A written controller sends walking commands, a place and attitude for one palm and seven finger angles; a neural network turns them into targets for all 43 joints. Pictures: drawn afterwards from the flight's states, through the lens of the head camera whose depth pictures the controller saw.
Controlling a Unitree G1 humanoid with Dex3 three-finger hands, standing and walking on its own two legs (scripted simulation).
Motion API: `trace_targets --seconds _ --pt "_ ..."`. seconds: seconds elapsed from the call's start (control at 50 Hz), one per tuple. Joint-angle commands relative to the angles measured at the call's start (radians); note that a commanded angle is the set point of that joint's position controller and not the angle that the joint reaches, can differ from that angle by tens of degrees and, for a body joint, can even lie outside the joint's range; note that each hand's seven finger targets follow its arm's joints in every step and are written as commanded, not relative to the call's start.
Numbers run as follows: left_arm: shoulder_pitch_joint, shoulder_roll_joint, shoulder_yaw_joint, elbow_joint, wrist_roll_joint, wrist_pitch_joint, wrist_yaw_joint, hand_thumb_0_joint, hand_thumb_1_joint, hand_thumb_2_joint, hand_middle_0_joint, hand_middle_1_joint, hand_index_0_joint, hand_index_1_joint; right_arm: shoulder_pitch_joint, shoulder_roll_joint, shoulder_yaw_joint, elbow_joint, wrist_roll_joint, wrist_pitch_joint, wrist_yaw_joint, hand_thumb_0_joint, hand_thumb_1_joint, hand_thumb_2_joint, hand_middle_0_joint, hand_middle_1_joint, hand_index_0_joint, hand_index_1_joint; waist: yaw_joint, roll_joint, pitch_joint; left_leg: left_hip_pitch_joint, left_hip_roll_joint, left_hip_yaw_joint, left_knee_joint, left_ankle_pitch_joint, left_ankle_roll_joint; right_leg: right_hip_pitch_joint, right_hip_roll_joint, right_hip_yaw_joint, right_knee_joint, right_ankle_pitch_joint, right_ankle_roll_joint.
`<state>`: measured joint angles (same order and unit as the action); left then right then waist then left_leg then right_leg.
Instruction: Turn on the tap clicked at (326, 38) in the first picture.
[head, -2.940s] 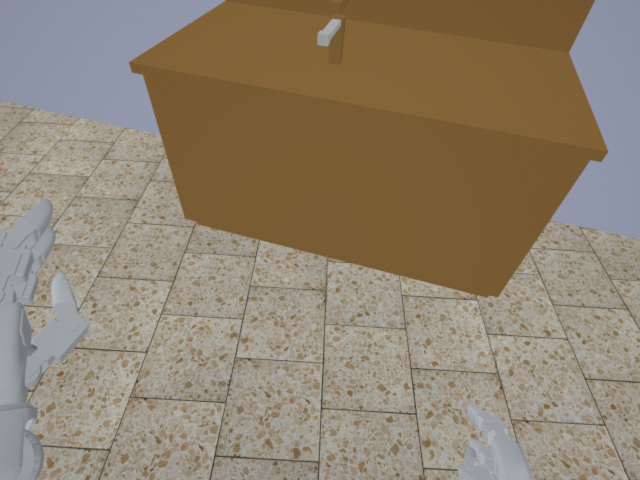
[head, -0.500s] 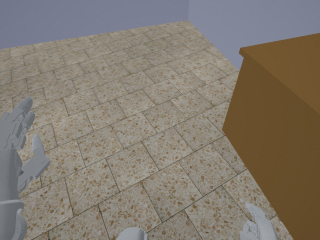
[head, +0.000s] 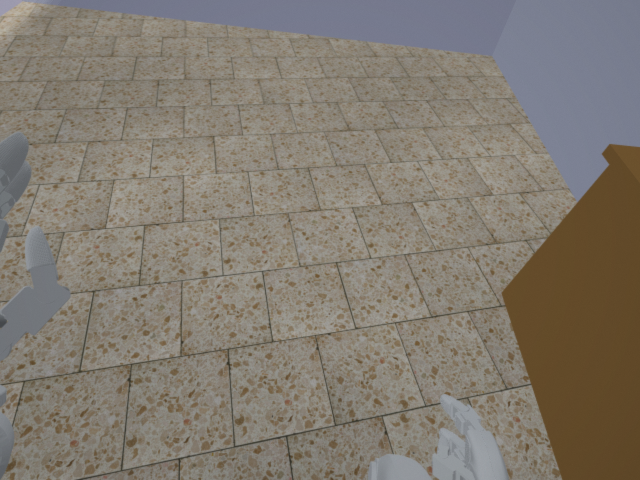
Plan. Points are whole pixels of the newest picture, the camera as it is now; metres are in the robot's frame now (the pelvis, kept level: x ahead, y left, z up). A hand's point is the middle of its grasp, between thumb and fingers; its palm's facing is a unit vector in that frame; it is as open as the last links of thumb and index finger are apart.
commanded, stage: walk to a spot facing it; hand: left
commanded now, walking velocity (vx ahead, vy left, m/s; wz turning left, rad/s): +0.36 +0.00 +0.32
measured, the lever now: out of the picture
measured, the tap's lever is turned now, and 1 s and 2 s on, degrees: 0 0 0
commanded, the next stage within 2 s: turn to face it in 1.16 s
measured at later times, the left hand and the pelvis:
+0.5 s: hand (57, 335) +0.19 +0.23 +0.19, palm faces +0.54 -0.70 -0.48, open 7.4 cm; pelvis +0.03 -0.04 +0.00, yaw +12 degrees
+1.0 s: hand (24, 229) +0.27 +0.29 +0.20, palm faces +0.62 -0.64 -0.45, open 7.4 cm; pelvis +0.14 +0.01 +0.00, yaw +17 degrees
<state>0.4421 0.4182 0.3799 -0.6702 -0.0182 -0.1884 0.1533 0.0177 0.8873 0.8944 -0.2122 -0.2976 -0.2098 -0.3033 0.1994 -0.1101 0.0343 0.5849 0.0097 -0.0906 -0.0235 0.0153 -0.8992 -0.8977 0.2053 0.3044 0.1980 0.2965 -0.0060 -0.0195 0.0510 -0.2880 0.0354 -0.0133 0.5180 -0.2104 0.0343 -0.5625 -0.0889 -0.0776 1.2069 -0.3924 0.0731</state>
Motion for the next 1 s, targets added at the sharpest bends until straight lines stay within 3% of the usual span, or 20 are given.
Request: trace_targets --seconds 0.0,0.12,0.2,0.22,0.24,0.26,0.28,0.32,0.34,0.42,0.6,0.66,0.68,0.7,0.72,0.74,0.78,0.88,0.94,0.98 --pt "0.054 0.065 0.081 -0.092 -0.023 -0.053 0.001 0.000 0.900 0.900 -0.200 -0.300 -0.200 -0.300 -0.043 -0.196 -0.083 -0.119 0.009 -0.038 -0.006 0.000 -0.900 -0.900 0.200 0.300 0.200 0.300 -0.010 0.239 -0.119 0.040 0.176 -0.235 -0.303 -0.201 0.134 -0.023 0.019 -0.022 -0.071 0.066 0.008" --pt "-0.076 0.047 0.024 0.031 -0.006 -0.050 -0.006 0.000 0.900 0.900 -0.200 -0.300 -0.200 -0.300 -0.057 -0.200 -0.066 -0.098 -0.007 -0.042 -0.039 0.000 -0.900 -0.900 0.200 0.300 0.200 0.300 0.011 0.228 -0.074 -0.087 0.175 -0.256 -0.351 -0.418 0.153 0.183 0.058 -0.064 -0.372 -0.070 -0.010" --pt "-0.182 0.068 -0.006 -0.063 0.008 -0.036 0.002 0.000 0.900 0.900 -0.200 -0.300 -0.200 -0.300 -0.096 -0.188 -0.050 -0.105 -0.018 -0.050 -0.045 0.000 -0.900 -0.900 0.200 0.300 0.200 0.300 0.033 0.261 -0.115 -0.107 0.134 -0.240 -0.244 -0.418 0.109 0.428 0.086 -0.084 -0.745 -0.094 -0.040" --pt "-0.189 0.094 0.006 -0.074 0.015 -0.031 0.004 0.000 0.900 0.900 -0.200 -0.300 -0.200 -0.300 -0.094 -0.178 -0.047 -0.102 -0.017 -0.046 -0.044 0.000 -0.900 -0.900 0.200 0.300 0.200 0.300 0.039 0.187 -0.127 -0.200 0.096 -0.203 -0.119 -0.402 0.079 0.546 0.029 -0.010 -0.858 -0.061 -0.066" --pt "-0.184 0.136 0.031 -0.087 0.023 -0.021 0.007 0.000 0.900 0.900 -0.200 -0.300 -0.200 -0.300 -0.080 -0.156 -0.047 -0.097 -0.014 -0.039 -0.039 0.000 -0.900 -0.900 0.200 0.300 0.200 0.300 0.039 -0.011 -0.150 -0.340 0.010 -0.076 0.156 -0.357 0.036 0.637 -0.159 0.205 -0.962 -0.151 -0.137" --pt "-0.211 0.181 0.048 -0.103 0.011 -0.018 0.005 0.000 0.900 0.900 -0.200 -0.300 -0.200 -0.300 -0.126 -0.159 -0.054 -0.113 -0.011 -0.040 -0.043 0.000 -0.900 -0.900 0.200 0.300 0.200 0.300 0.047 -0.219 -0.089 -0.510 -0.073 -0.002 0.501 -0.338 -0.024 0.607 -0.393 0.569 -1.077 -0.275 -0.233" --pt "-0.233 0.198 0.080 -0.111 -0.010 -0.028 0.011 0.000 0.900 0.900 -0.200 -0.300 -0.200 -0.300 -0.142 -0.203 -0.060 -0.099 -0.027 -0.052 -0.053 0.000 -0.900 -0.900 0.200 0.300 0.200 0.300 0.036 -0.099 -0.039 -0.500 -0.033 -0.045 0.656 -0.253 -0.047 0.490 -0.428 0.533 -1.085 -0.195 -0.232" --pt "-0.118 0.155 0.082 -0.042 0.000 -0.043 0.010 0.000 0.900 0.900 -0.200 -0.300 -0.200 -0.300 -0.083 -0.193 -0.073 -0.084 -0.027 -0.046 -0.043 0.000 -0.900 -0.900 0.200 0.300 0.200 0.300 -0.001 -0.037 -0.064 -0.452 0.009 -0.049 0.719 -0.106 -0.065 0.432 -0.331 0.378 -1.051 -0.208 -0.210" --pt "-0.064 0.152 0.088 -0.012 -0.014 -0.036 0.000 0.000 0.900 0.900 -0.200 -0.300 -0.200 -0.300 -0.092 -0.199 -0.080 -0.080 -0.016 -0.025 -0.044 0.000 -0.900 -0.900 0.200 0.300 0.200 0.300 0.001 -0.052 -0.048 -0.455 0.015 -0.031 0.731 -0.075 -0.071 0.414 -0.288 0.284 -1.040 -0.171 -0.181" --pt "-0.031 0.138 0.113 0.063 -0.017 -0.061 0.003 0.000 0.900 0.900 -0.200 -0.300 -0.200 -0.300 -0.089 -0.194 -0.079 -0.088 -0.011 0.002 -0.053 0.000 -0.900 -0.900 0.200 0.300 0.200 0.300 0.004 -0.080 -0.023 -0.474 0.052 0.053 0.596 -0.042 -0.079 0.508 -0.245 0.053 -0.986 0.212 -0.179" --pt "-0.062 0.119 0.087 -0.058 -0.014 -0.063 0.046 0.000 0.900 0.900 -0.200 -0.300 -0.200 -0.300 -0.063 -0.185 -0.097 -0.158 -0.006 -0.022 -0.051 0.000 -0.900 -0.900 0.200 0.300 0.200 0.300 0.057 -0.221 -0.097 -0.224 0.011 0.234 0.130 -0.098 -0.029 0.594 -0.247 -0.002 -0.857 0.509 -0.201" --pt "-0.120 0.126 0.071 -0.148 -0.010 -0.070 0.055 0.000 0.900 0.900 -0.200 -0.300 -0.200 -0.300 -0.034 -0.193 -0.104 -0.160 -0.011 -0.028 -0.064 0.000 -0.900 -0.900 0.200 0.300 0.200 0.300 -0.001 -0.091 -0.217 0.114 -0.069 0.281 -0.048 0.020 -0.008 0.503 -0.180 -0.112 -0.504 0.627 -0.138" --pt "-0.126 0.136 0.082 -0.166 -0.007 -0.087 0.055 0.000 0.900 0.900 -0.200 -0.300 -0.200 -0.300 -0.028 -0.207 -0.108 -0.165 -0.010 -0.027 -0.069 0.000 -0.900 -0.900 0.200 0.300 0.200 0.300 -0.023 0.071 -0.272 0.336 0.002 0.163 -0.057 0.099 0.029 0.338 -0.139 -0.134 -0.290 0.517 -0.092" --pt "-0.118 0.123 0.083 -0.191 -0.004 -0.095 0.056 0.000 0.900 0.900 -0.200 -0.300 -0.200 -0.300 -0.044 -0.229 -0.113 -0.162 -0.015 -0.024 -0.064 0.000 -0.900 -0.900 0.200 0.300 0.200 0.300 -0.013 0.347 -0.303 0.515 0.250 -0.209 -0.095 0.291 0.142 0.062 -0.012 -0.114 -0.032 -0.017 -0.049" --pt "-0.137 0.158 0.089 -0.181 0.009 -0.105 0.065 0.000 0.900 0.900 -0.200 -0.300 -0.200 -0.300 -0.038 -0.203 -0.086 -0.160 -0.020 -0.029 -0.051 0.000 -0.900 -0.900 0.200 0.300 0.200 0.300 -0.008 0.350 -0.286 0.523 0.380 -0.468 -0.145 0.472 0.235 -0.063 0.048 -0.001 0.141 -0.229 -0.069" --pt "-0.142 0.193 0.100 -0.081 0.012 -0.105 0.050 0.000 0.900 0.900 -0.200 -0.300 -0.200 -0.300 -0.047 -0.206 -0.084 -0.144 -0.011 -0.032 -0.037 0.000 -0.900 -0.900 0.200 0.300 0.200 0.300 -0.017 0.198 -0.219 0.398 0.393 -0.482 -0.174 0.341 0.243 -0.090 0.028 0.066 0.189 -0.201 -0.075" --pt "-0.111 0.195 0.144 -0.089 -0.006 -0.088 0.031 0.000 0.900 0.900 -0.200 -0.300 -0.200 -0.300 -0.071 -0.207 -0.096 -0.119 0.001 -0.020 -0.034 0.000 -0.900 -0.900 0.200 0.300 0.200 0.300 -0.011 0.193 -0.158 0.261 0.379 -0.385 -0.201 0.162 0.256 -0.131 -0.047 0.091 0.168 -0.132 -0.051" --pt "0.037 0.123 0.140 -0.190 -0.020 -0.118 0.014 0.000 0.900 0.900 -0.200 -0.300 -0.200 -0.300 -0.076 -0.181 -0.086 -0.111 0.001 -0.052 -0.013 0.000 -0.900 -0.900 0.200 0.300 0.200 0.300 0.014 0.256 -0.137 0.046 0.255 -0.052 -0.256 0.061 0.148 0.021 -0.047 0.000 -0.141 0.063 -0.036" --pt "0.038 0.074 0.104 -0.103 -0.019 -0.111 0.005 0.000 0.900 0.900 -0.200 -0.300 -0.200 -0.300 -0.065 -0.183 -0.083 -0.108 0.002 -0.067 -0.016 0.000 -0.900 -0.900 0.200 0.300 0.200 0.300 0.006 0.270 -0.125 0.020 0.238 0.041 -0.271 0.049 0.116 0.133 -0.008 -0.071 -0.345 0.106 -0.024" --pt "0.024 0.066 0.094 -0.015 -0.016 -0.100 0.004 0.000 0.900 0.900 -0.200 -0.300 -0.200 -0.300 -0.051 -0.190 -0.087 -0.099 -0.001 -0.061 -0.030 0.000 -0.900 -0.900 0.200 0.300 0.200 0.300 0.009 0.205 -0.120 0.033 0.251 0.036 -0.241 0.048 0.114 0.174 0.017 -0.091 -0.432 0.079 -0.022"
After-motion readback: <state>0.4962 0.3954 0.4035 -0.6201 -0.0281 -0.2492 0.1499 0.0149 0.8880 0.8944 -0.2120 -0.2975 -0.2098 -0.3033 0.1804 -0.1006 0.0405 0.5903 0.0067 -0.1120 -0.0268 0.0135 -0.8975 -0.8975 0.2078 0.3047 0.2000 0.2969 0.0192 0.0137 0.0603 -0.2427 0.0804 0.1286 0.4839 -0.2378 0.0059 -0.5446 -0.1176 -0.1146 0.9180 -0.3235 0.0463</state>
